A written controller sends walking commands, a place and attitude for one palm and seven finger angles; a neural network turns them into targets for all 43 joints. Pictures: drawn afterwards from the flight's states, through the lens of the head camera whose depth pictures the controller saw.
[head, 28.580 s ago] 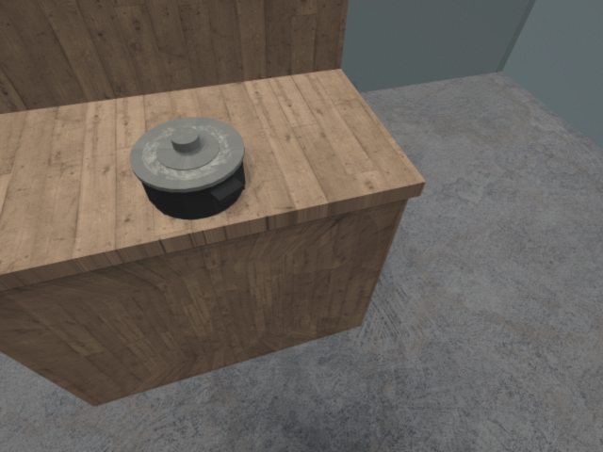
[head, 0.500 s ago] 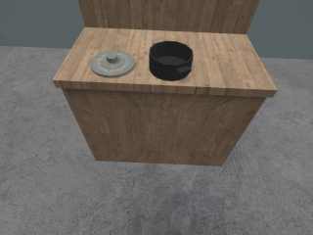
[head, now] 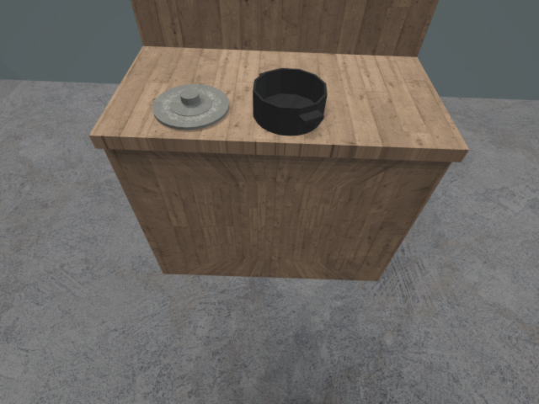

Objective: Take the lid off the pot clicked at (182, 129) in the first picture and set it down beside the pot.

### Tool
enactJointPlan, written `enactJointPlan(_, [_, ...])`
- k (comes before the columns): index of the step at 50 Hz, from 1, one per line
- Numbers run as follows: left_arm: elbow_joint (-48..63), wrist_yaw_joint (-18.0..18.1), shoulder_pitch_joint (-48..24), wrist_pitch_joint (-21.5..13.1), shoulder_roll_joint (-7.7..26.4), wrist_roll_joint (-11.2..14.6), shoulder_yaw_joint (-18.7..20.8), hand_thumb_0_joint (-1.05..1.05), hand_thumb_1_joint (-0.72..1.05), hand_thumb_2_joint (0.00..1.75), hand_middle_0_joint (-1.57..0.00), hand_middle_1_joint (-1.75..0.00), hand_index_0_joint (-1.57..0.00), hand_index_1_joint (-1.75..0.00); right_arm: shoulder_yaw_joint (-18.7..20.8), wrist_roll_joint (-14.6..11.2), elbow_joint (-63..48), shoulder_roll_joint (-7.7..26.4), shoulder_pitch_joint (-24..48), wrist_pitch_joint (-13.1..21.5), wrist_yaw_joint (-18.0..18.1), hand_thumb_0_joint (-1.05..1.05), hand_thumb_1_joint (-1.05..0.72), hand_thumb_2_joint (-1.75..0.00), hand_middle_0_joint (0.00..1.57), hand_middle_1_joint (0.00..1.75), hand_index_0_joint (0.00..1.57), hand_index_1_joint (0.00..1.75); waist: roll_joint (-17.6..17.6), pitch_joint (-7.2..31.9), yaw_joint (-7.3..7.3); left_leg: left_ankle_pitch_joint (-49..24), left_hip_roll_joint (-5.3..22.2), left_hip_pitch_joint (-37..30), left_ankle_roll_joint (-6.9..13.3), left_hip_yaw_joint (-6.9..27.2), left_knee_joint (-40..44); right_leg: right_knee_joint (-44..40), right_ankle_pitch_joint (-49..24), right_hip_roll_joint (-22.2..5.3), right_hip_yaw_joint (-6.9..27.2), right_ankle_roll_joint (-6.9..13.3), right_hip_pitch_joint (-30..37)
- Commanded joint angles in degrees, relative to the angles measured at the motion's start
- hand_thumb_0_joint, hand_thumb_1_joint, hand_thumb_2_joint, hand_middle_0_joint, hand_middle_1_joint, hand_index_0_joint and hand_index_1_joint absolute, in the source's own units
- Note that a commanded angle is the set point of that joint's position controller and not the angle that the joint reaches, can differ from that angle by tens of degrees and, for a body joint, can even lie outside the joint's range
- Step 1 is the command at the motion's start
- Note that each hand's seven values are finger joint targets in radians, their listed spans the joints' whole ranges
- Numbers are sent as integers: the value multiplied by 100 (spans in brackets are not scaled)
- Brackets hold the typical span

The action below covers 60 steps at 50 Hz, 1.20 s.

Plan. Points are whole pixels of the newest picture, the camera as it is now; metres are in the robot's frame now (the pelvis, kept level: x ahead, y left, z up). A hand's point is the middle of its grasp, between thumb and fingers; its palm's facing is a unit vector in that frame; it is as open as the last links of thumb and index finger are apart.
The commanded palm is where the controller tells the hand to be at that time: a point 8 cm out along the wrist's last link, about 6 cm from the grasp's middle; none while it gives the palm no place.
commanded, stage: let the arm hang, fingers relaxed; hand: left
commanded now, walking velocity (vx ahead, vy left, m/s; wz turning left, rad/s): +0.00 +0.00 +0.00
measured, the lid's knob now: (189, 96) +0.78 +0.23 +0.01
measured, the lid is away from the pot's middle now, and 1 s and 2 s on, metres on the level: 0.25 0.25 0.25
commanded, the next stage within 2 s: look to check the result in 0.56 s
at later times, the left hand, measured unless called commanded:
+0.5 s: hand out of the picture -0.03 +0.16 -0.18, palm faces +0.05 -0.99 -0.15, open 7.3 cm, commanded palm none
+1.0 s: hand out of the picture -0.02 +0.17 -0.18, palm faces +0.05 -0.98 -0.17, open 7.3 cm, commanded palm none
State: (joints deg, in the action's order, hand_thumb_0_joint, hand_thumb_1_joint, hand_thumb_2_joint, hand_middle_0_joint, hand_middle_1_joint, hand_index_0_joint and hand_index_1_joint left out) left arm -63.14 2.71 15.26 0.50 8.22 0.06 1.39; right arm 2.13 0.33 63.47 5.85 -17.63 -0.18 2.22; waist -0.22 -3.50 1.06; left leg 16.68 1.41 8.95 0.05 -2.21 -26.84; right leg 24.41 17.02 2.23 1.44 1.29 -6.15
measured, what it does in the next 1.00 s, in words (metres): stands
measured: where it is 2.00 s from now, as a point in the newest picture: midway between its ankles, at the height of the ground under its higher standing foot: outside the picture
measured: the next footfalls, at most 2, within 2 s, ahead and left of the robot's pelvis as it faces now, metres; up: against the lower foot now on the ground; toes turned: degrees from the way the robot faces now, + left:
none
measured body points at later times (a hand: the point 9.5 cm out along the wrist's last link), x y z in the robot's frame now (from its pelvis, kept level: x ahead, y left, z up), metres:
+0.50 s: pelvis -0.01 +0.01 +0.00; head +0.01 +0.02 +0.45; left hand -0.03 +0.21 -0.17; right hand -0.03 -0.20 -0.16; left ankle -0.02 +0.12 -0.74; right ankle -0.04 -0.11 -0.74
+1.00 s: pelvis -0.02 +0.01 +0.00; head +0.00 +0.02 +0.45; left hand -0.02 +0.22 -0.16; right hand -0.04 -0.20 -0.16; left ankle -0.02 +0.12 -0.74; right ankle -0.04 -0.11 -0.74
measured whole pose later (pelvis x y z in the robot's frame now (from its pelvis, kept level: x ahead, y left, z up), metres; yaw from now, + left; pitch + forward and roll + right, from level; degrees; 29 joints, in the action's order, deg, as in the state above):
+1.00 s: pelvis -0.02 +0.01 +0.00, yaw +0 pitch -1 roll +0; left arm -64.6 2.8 16.1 -0.1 7.1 -0.2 1.3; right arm 2.1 0.3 64.5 5.6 -17.1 0.5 2.3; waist -0.5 -3.2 0.9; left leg 14.8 0.5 10.1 0.9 -2.6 -26.0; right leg 24.6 15.6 1.3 1.7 0.4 -7.8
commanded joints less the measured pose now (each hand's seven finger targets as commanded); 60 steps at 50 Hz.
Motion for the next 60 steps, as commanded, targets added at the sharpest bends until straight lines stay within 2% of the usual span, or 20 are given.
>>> enactJointPlan(1, [116, 9, 321, -122, 455, -42, 56, 0, 90, 90, -20, -30, -20, -30, 108, -15, -154, 517, -436, 51, 63, 0, -90, -90, 20, 30, 20, 30, 36, -113, -21, -1207, 479, -78, 251, 360, 402, -401, -1355, -593, 311, 123, -456])
enactJointPlan(2, [90, 3, 356, -120, 443, -37, 50, 0, 90, 90, -20, -30, -20, -30, 103, -7, -135, 519, -427, 56, 62, 0, -90, -90, 20, 30, 20, 30, 125, -116, -36, -1171, 476, -67, 258, 365, 416, -414, -1312, -600, 311, 120, -466])
enactJointPlan(5, [34, 4, 422, -133, 392, -38, 41, 0, 90, 90, -20, -30, -20, -30, 102, -7, -130, 504, -419, 61, 63, 0, -90, -90, 20, 30, 20, 30, 45, -96, -33, -1123, 462, -76, 261, 376, 419, -434, -1281, -601, 338, 120, -472])
enactJointPlan(6, [27, 9, 441, -131, 394, -49, 39, 0, 90, 90, -20, -30, -20, -30, 104, -17, -123, 484, -410, 51, 55, 0, -90, -90, 20, 30, 20, 30, 70, -205, -36, -1001, 454, -29, 251, 367, 435, -454, -1148, -603, 342, 119, -564])
enactJointPlan(11, [-21, 11, 513, -147, 357, -54, 35, 0, 90, 90, -20, -30, -20, -30, 115, -18, -109, 468, -421, 61, 52, 0, -90, -90, 20, 30, 20, 30, 41, -133, -32, -996, 443, -39, 256, 382, 420, -455, -1122, -611, 345, 110, -572])
enactJointPlan(13, [-46, 7, 522, -149, 336, -47, 29, 0, 90, 90, -20, -30, -20, -30, 109, -6, -100, 457, -424, 64, 56, 0, -90, -90, 20, 30, 20, 30, 133, -127, -25, -983, 449, -36, 256, 388, 433, -454, -1121, -610, 346, 114, -581])
enactJointPlan(14, [-46, 6, 519, -150, 328, -47, 33, 0, 90, 90, -20, -30, -20, -30, 103, -8, -96, 456, -437, 70, 58, 0, -90, -90, 20, 30, 20, 30, 51, -123, -29, -1026, 447, -10, 261, 412, 438, -438, -1162, -602, 336, 111, -546])
enactJointPlan(21, [-51, 9, 552, -148, 297, -58, 30, 0, 90, 90, -20, -30, -20, -30, 116, -8, -102, 451, -426, 67, 57, 0, -90, -90, 20, 30, 20, 30, 137, -188, -31, -898, 450, 46, 260, 441, 469, -440, -1001, -589, 338, 100, -644])
enactJointPlan(33, [-46, 8, 520, -149, 319, -49, 41, 0, 90, 90, -20, -30, -20, -30, 111, -5, -61, 465, -431, 102, 62, 0, -90, -90, 20, 30, 20, 30, 94, -47, -50, -1203, 485, -24, 291, 465, 488, -346, -1263, -603, 268, 74, -545])
enactJointPlan(37, [-50, 10, 512, -143, 310, -55, 44, 0, 90, 90, -20, -30, -20, -30, 102, 0, -53, 469, -425, 94, 59, 0, -90, -90, 20, 30, 20, 30, 95, -172, -47, -1088, 479, 43, 283, 472, 534, -361, -1155, -595, 282, 77, -607])
enactJointPlan(40, [-51, 6, 520, -152, 323, -51, 47, 0, 90, 90, -20, -30, -20, -30, 103, 0, -47, 480, -425, 105, 59, 0, -90, -90, 20, 30, 20, 30, 71, -48, -45, -1148, 467, -19, 283, 450, 512, -367, -1241, -610, 294, 76, -528])
enactJointPlan(45, [-56, 11, 524, -151, 319, -47, 45, 0, 90, 90, -20, -30, -20, -30, 98, -1, -37, 482, -424, 108, 63, 0, -90, -90, 20, 30, 20, 30, 70, -50, -55, -1191, 472, -30, 286, 458, 521, -358, -1244, -606, 282, 71, -534])
enactJointPlan(47, [-56, 11, 521, -147, 330, -54, 48, 0, 90, 90, -20, -30, -20, -30, 95, -5, -30, 465, -432, 100, 57, 0, -90, -90, 20, 30, 20, 30, 184, -141, -44, -1042, 484, 15, 284, 465, 567, -389, -1096, -604, 291, 79, -604])
enactJointPlan(51, [-51, 17, 538, -163, 339, -55, 45, 0, 90, 90, -20, -30, -20, -30, 102, -14, -33, 479, -443, 106, 61, 0, -90, -90, 20, 30, 20, 30, 78, -22, -37, -1196, 473, -88, 274, 443, 509, -368, -1239, -600, 320, 79, -569])
enactJointPlan(56, [-70, 19, 556, -160, 330, -57, 35, 0, 90, 90, -20, -30, -20, -30, 100, -13, -24, 460, -410, 84, 53, 0, -90, -90, 20, 30, 20, 30, -9, -184, -38, -981, 453, -4, 256, 437, 529, -426, -1076, -600, 347, 83, -662])
enactJointPlan(57, [-74, 16, 570, -162, 313, -55, 36, 0, 90, 90, -20, -30, -20, -30, 98, -8, -19, 465, -414, 88, 52, 0, -90, -90, 20, 30, 20, 30, 93, -186, -36, -964, 453, -7, 259, 422, 534, -441, -1071, -609, 363, 87, -664])
enactJointPlan(60, [-82, 14, 559, -166, 313, -49, 37, 0, 90, 90, -20, -30, -20, -30, 91, -4, -11, 476, -426, 95, 56, 0, -90, -90, 20, 30, 20, 30, 86, -110, -32, -1007, 457, -21, 258, 428, 533, -420, -1131, -603, 359, 92, -605])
